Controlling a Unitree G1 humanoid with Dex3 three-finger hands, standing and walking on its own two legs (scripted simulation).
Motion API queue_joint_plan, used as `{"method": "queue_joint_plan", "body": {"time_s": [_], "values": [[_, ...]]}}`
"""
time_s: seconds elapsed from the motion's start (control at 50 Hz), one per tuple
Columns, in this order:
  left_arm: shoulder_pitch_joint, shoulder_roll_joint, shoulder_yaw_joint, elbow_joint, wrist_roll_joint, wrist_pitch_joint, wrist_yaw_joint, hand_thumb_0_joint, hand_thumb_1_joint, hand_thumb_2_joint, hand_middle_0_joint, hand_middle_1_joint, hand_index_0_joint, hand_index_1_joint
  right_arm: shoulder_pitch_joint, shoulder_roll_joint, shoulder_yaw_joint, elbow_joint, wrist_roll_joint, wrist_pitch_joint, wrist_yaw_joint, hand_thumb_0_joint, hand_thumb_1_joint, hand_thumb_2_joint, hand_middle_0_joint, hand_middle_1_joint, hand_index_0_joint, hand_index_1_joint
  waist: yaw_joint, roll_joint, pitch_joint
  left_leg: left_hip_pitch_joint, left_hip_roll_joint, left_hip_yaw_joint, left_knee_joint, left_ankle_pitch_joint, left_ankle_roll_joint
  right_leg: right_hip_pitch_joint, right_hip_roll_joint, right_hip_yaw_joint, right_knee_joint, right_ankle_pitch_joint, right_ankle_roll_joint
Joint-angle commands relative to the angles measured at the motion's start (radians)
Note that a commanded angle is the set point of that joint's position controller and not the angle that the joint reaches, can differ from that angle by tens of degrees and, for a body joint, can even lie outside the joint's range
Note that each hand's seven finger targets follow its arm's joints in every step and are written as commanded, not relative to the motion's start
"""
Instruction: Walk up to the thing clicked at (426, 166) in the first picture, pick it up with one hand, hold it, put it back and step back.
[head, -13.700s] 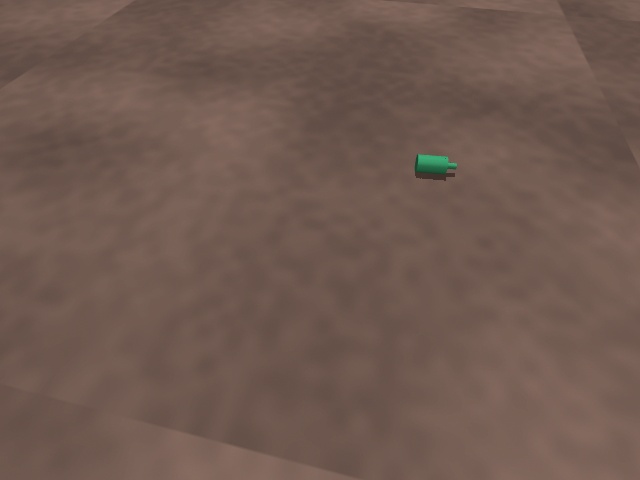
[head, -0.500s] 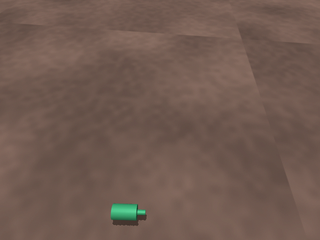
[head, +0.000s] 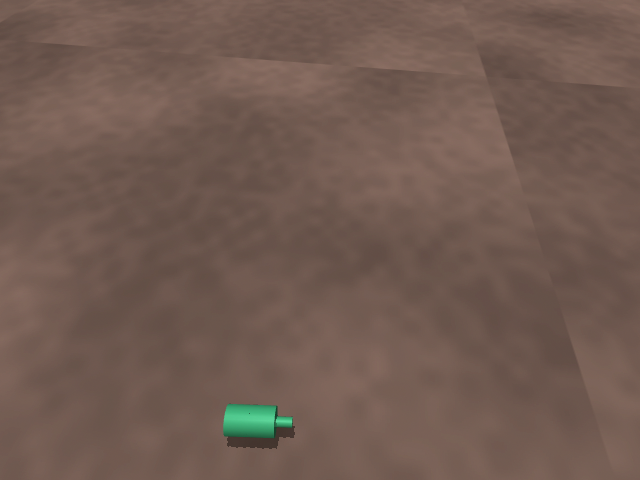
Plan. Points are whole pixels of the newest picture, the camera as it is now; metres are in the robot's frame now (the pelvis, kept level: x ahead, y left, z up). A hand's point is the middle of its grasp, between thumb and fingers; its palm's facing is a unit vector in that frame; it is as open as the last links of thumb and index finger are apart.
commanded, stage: stand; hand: left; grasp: from above
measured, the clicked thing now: (259, 421) +0.38 +0.17 -0.74
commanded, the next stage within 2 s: rise first in 1.14 s
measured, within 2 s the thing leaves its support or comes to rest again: neither
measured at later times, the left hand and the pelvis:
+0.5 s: hand out of the picture +0.06 +0.26 -0.16, palm faces -0.02 -0.94 -0.34, open 7.4 cm; pelvis +0.00 +0.00 +0.00, yaw +0 degrees
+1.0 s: hand out of the picture +0.06 +0.26 -0.16, palm faces -0.02 -0.94 -0.34, open 7.4 cm; pelvis +0.00 +0.00 +0.00, yaw +1 degrees
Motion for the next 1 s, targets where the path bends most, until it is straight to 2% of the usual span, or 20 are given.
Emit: {"method": "queue_joint_plan", "body": {"time_s": [0.0,0.08,0.16,0.24,0.46,0.68,0.78,0.98], "values": [[-0.028,0.205,0.039,-0.054,0.001,-0.02,0.011,0.0,0.9,0.9,-0.2,-0.3,-0.2,-0.301,-0.036,-0.213,-0.04,-0.061,0.006,-0.025,-0.015,0.0,-0.9,-0.9,0.2,0.3,0.2,0.3,-0.004,0.0,-0.083,0.04,0.143,-0.121,-0.041,0.21,0.014,-0.01,-0.112,0.083,-0.039,0.175,-0.042],[-0.036,0.207,0.041,-0.055,0.002,-0.016,0.011,0.0,0.9,0.9,-0.2,-0.3,-0.2,-0.301,-0.034,-0.213,-0.039,-0.061,0.003,-0.026,-0.018,0.0,-0.9,-0.9,0.2,0.3,0.2,0.3,-0.005,0.011,-0.087,0.041,0.146,-0.123,-0.045,0.223,0.012,-0.007,-0.108,0.079,-0.022,0.169,-0.045],[-0.022,0.206,0.038,-0.051,0.001,-0.015,0.009,0.0,0.9,0.9,-0.2,-0.3,-0.2,-0.301,-0.036,-0.211,-0.038,-0.059,0.005,-0.027,-0.018,0.0,-0.9,-0.9,0.2,0.3,0.2,0.3,-0.003,0.006,-0.071,0.036,0.141,-0.124,-0.049,0.186,0.01,-0.025,-0.107,0.08,-0.03,0.14,-0.045],[-0.022,0.205,0.037,-0.052,0.001,-0.016,0.01,0.0,0.9,0.9,-0.2,-0.3,-0.2,-0.301,-0.035,-0.216,-0.039,-0.058,0.006,-0.027,-0.017,0.0,-0.9,-0.9,0.2,0.3,0.2,0.3,-0.002,0.005,-0.073,0.034,0.144,-0.129,-0.047,0.205,0.013,-0.021,-0.109,0.078,-0.03,0.14,-0.044],[-0.027,0.205,0.038,-0.055,0.002,-0.018,0.01,0.0,0.9,0.9,-0.2,-0.3,-0.2,-0.301,-0.029,-0.214,-0.038,-0.06,0.006,-0.025,-0.014,0.0,-0.9,-0.9,0.2,0.3,0.2,0.3,-0.007,0.008,-0.055,0.013,0.136,-0.126,-0.051,0.157,0.012,-0.022,-0.111,0.08,-0.044,0.131,-0.044],[-0.025,0.205,0.039,-0.057,0.002,-0.014,0.01,0.0,0.9,0.9,-0.2,-0.3,-0.2,-0.301,-0.038,-0.216,-0.037,-0.064,0.004,-0.028,-0.017,0.0,-0.9,-0.9,0.2,0.3,0.2,0.3,0.0,0.017,-0.082,0.026,0.141,-0.129,-0.047,0.215,0.011,-0.008,-0.109,0.073,-0.026,0.151,-0.043],[-0.023,0.205,0.04,-0.054,0.003,-0.013,0.01,0.0,0.9,0.9,-0.2,-0.3,-0.2,-0.301,-0.031,-0.215,-0.038,-0.061,0.006,-0.027,-0.018,0.0,-0.9,-0.9,0.2,0.3,0.2,0.3,-0.001,0.009,-0.068,0.02,0.136,-0.127,-0.05,0.183,0.011,-0.016,-0.11,0.074,-0.036,0.13,-0.044],[-0.022,0.204,0.038,-0.052,0.002,-0.017,0.01,0.0,0.9,0.9,-0.2,-0.3,-0.2,-0.301,-0.034,-0.216,-0.037,-0.063,0.007,-0.027,-0.015,0.0,-0.9,-0.9,0.2,0.3,0.2,0.3,-0.003,0.003,-0.065,0.03,0.139,-0.134,-0.046,0.182,0.015,-0.02,-0.111,0.074,-0.035,0.132,-0.043]]}}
